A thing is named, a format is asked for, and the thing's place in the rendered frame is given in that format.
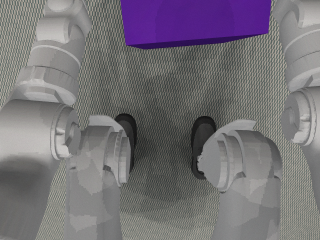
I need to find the carton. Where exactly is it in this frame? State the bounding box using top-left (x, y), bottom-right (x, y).
top-left (120, 0), bottom-right (272, 50)

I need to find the left robot foot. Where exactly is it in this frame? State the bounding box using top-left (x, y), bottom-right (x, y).
top-left (115, 113), bottom-right (137, 174)

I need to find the robot left forearm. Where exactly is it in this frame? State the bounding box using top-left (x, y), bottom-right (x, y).
top-left (0, 0), bottom-right (92, 111)

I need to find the robot left shin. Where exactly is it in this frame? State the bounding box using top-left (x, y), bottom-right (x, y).
top-left (65, 114), bottom-right (127, 174)

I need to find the robot left upper arm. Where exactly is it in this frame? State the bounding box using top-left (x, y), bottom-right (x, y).
top-left (0, 99), bottom-right (81, 240)

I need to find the robot right upper arm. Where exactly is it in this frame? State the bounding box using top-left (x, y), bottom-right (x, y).
top-left (280, 86), bottom-right (320, 214)

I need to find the robot right forearm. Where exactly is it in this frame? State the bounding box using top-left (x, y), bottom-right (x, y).
top-left (272, 0), bottom-right (320, 92)

